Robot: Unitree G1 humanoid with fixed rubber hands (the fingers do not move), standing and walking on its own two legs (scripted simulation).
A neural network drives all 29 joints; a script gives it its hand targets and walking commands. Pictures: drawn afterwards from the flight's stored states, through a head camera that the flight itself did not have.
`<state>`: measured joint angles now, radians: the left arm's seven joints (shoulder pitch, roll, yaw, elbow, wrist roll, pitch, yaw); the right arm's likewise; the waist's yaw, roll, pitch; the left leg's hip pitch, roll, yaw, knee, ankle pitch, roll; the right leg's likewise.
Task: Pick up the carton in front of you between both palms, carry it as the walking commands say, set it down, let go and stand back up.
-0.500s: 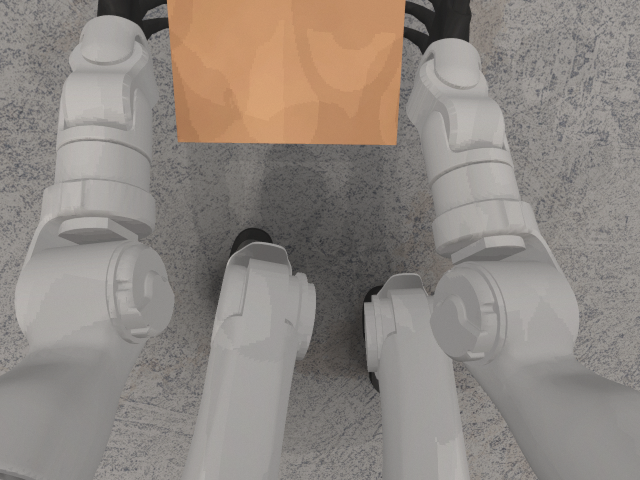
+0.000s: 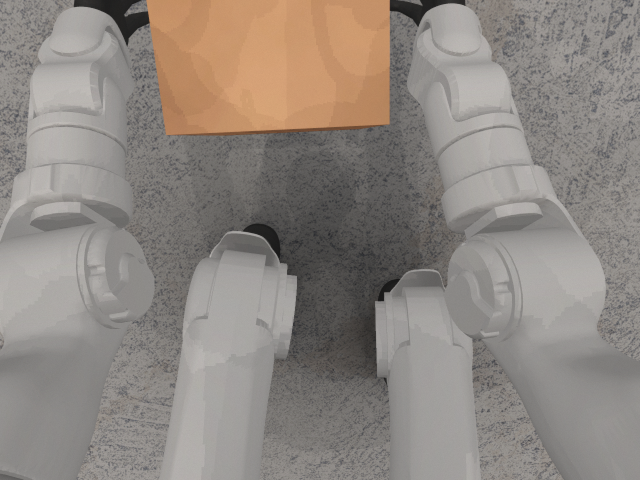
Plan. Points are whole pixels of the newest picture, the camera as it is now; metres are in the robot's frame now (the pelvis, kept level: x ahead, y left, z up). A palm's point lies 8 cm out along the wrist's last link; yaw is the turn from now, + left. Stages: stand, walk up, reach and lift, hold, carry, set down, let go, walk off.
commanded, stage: set down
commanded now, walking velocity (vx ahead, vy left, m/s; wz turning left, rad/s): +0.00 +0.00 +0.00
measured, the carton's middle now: (280, 43) +0.52 +0.16 -0.27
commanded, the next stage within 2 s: none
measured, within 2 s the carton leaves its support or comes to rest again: neither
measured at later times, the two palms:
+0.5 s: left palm (107, 12) +0.49 +0.31 -0.18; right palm (438, 7) +0.56 +0.01 -0.17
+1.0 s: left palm (87, 30) +0.47 +0.35 -0.21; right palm (462, 33) +0.56 -0.03 -0.21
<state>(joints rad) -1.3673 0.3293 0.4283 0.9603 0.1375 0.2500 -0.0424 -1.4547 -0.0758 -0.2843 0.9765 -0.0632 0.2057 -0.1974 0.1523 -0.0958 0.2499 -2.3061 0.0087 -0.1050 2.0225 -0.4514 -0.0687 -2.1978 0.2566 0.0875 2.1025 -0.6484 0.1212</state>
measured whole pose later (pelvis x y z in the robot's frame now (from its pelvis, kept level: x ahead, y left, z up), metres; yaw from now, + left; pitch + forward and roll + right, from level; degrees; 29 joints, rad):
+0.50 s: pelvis +0.00 +0.00 -0.01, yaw +0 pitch +42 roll -2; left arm -1.40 0.35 0.51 1.00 0.18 0.18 -0.14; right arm -1.49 -0.08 -0.36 0.99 -0.16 0.14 -0.10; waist 0.15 -0.08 0.29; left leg -2.32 0.04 -0.08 2.06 -0.46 -0.04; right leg -2.22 0.21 0.08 2.14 -0.65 0.10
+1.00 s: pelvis -0.01 +0.01 -0.02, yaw +1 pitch +35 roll -1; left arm -1.45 0.53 0.33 1.18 -0.15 0.01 -0.04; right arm -1.49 -0.28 0.02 0.96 0.18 0.13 -0.17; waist 0.13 -0.05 0.49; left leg -2.27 0.06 -0.05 2.11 -0.46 -0.02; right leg -2.16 0.16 0.06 2.19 -0.66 0.10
